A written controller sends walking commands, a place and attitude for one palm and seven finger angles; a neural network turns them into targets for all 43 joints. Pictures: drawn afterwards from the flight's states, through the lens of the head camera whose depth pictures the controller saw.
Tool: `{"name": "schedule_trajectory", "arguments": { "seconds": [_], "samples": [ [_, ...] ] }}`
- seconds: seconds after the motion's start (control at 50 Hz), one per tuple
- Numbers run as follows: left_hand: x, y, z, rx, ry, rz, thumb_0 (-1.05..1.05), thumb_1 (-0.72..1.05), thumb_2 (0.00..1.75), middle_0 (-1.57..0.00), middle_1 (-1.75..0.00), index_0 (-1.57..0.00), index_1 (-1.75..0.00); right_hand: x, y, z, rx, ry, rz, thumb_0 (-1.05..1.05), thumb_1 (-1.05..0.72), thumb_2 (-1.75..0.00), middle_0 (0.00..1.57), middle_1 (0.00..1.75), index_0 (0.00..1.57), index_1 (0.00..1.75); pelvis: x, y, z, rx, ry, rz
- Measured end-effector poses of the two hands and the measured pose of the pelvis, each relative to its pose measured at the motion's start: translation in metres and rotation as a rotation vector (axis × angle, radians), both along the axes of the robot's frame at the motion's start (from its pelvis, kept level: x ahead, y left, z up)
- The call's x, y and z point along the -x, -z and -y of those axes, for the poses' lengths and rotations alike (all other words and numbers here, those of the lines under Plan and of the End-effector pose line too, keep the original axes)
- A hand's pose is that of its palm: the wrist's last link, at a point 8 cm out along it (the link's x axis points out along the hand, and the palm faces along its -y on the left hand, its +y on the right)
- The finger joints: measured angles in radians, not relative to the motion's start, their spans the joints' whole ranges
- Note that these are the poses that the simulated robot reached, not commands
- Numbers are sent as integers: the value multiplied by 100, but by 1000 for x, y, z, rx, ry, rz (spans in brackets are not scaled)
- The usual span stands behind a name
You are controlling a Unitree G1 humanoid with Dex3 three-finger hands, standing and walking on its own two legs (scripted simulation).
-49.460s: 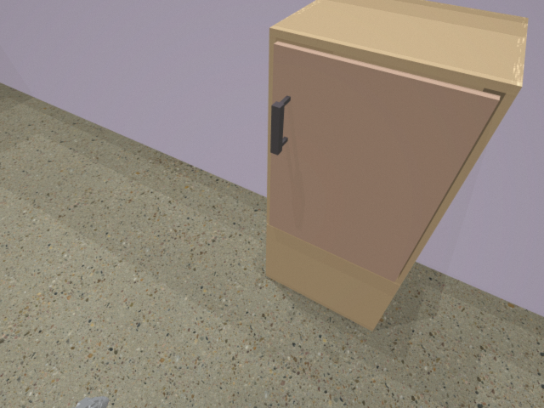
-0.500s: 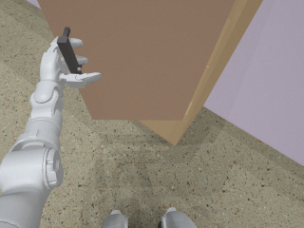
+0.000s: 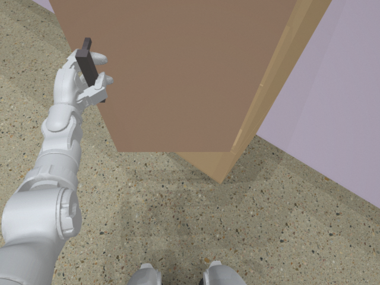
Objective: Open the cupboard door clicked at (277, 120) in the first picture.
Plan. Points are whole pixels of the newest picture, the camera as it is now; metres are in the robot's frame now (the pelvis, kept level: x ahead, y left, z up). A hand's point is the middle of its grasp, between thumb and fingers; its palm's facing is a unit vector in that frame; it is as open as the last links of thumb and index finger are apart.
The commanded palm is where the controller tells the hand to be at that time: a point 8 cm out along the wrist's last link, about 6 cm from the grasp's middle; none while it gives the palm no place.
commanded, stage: pull the door open along its arc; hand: left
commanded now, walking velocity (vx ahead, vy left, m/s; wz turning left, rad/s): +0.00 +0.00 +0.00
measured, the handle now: (94, 71) +0.55 +0.18 +0.09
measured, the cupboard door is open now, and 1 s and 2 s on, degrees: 38 80 74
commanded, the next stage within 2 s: open thumb and fingers to let go in 0.92 s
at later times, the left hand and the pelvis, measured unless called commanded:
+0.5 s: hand (106, 131) +0.39 +0.13 +0.09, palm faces +0.01 -1.00 +0.08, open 5.9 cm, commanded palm +0.34 +0.19 +0.09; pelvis +0.01 +0.00 +0.02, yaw -1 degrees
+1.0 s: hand (168, 207) +0.25 +0.03 +0.10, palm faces +0.25 -0.97 -0.02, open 5.8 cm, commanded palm +0.22 +0.07 +0.09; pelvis +0.00 -0.04 +0.02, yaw +2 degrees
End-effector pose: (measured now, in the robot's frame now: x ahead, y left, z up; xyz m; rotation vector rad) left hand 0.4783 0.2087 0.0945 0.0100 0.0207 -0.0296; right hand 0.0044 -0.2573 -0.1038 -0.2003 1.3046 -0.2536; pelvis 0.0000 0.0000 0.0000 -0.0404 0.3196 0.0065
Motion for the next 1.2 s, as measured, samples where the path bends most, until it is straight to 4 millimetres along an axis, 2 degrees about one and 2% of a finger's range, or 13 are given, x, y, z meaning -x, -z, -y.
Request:
{"name": "schedule_trajectory", "arguments": {
  "seconds": [0.16,0.24,0.32,0.44,0.5,0.66,0.78,0.88,1.0,1.08,1.2],
  "samples": [
    [5,0,-1,-1,15,5,0,75,80,-37,-135,-36,-135,1,-2,2,3,20,17,0,-91,-89,20,30,20,30,0,-1,0,-6,18,4],
    [17,1,0,3,25,11,0,75,78,-37,-135,-37,-135,-3,-4,1,-6,28,37,0,-91,-89,20,30,20,30,-3,-4,0,-11,28,18],
    [38,1,2,5,39,21,0,74,76,-38,-135,-37,-135,-17,-8,1,-19,30,83,0,-91,-89,20,30,20,30,-6,-8,1,-15,35,39],
    [82,3,11,25,55,37,0,72,74,-38,-135,-37,-135,-55,-18,0,-38,0,209,0,-91,-89,20,30,20,30,-10,-15,3,-20,38,83],
    [107,4,21,87,-42,43,2,70,73,-38,-135,-38,-135,-81,-22,-3,-50,-46,284,0,-91,-89,20,30,20,30,-10,-17,3,-20,31,103],
    [175,2,63,68,-270,50,1,70,75,-37,-135,-38,-134,-149,-34,-22,-111,-204,465,0,-91,-89,19,30,20,30,-4,-16,9,-35,5,148],
    [214,0,94,49,-368,18,0,70,76,-36,-135,-38,-134,-177,-43,-34,-142,-271,536,0,-91,-89,20,30,20,30,0,-17,19,-44,-16,190],
    [240,-3,115,10,-356,-2,0,71,76,-36,-135,-39,-135,-183,-51,-34,-155,-275,567,1,-91,-89,20,30,20,30,-2,-20,30,-49,-23,220],
    [264,-5,135,-9,-282,-17,0,69,74,-37,-135,-39,-135,-180,-53,-20,-154,-261,589,1,-91,-89,20,30,20,30,-5,-21,41,-50,-32,252],
    [263,-4,138,-11,-322,-11,0,69,77,-38,-135,-39,-135,-178,-46,-8,-131,-272,570,1,-91,-89,20,30,20,30,-2,-20,47,-52,-47,259],
    [253,-5,130,2,-413,-2,1,60,76,-38,-133,-39,-133,-172,-36,1,-120,-279,522,1,-91,-89,19,30,20,30,1,-19,52,-62,-50,243]
  ]
}}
